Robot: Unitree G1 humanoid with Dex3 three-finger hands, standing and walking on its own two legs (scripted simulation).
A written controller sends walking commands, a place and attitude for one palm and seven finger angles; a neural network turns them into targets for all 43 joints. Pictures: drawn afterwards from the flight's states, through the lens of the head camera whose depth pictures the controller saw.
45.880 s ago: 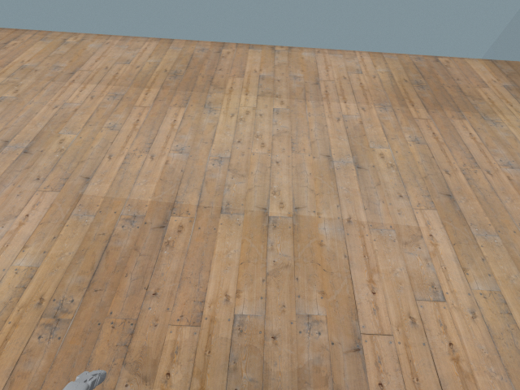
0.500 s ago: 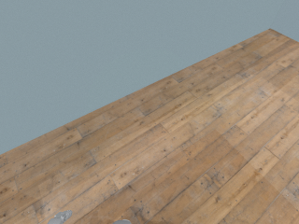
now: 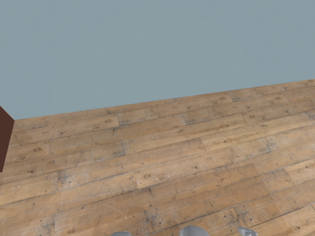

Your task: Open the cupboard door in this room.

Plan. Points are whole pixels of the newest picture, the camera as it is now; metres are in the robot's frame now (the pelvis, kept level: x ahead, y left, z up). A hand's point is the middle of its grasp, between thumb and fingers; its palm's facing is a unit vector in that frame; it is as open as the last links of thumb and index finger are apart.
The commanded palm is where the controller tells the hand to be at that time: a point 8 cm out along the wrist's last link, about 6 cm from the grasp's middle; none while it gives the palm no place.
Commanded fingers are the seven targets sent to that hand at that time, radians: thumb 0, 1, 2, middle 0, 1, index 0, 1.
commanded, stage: turn to face it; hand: left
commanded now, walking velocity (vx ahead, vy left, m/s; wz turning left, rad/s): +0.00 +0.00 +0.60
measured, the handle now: out of the picture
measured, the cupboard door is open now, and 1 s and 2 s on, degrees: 49 49 49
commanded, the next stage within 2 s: take the last steps up to it in 1.82 s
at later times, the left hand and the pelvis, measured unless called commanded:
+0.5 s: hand out of the picture +0.01 +0.15 -0.15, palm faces +0.32 -0.91 -0.25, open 7.4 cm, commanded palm none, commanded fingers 0.00 0.90 0.90 -0.20 -0.30 -0.20 -0.30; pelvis +0.02 -0.05 +0.01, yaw +19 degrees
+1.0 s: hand out of the picture +0.01 +0.17 -0.14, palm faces +0.56 -0.77 -0.31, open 7.4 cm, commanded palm none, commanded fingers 0.00 0.90 0.90 -0.20 -0.30 -0.20 -0.30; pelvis +0.04 -0.07 +0.00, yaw +35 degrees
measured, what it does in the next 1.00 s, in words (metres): steps on the spot, turning left: right foot, then left foot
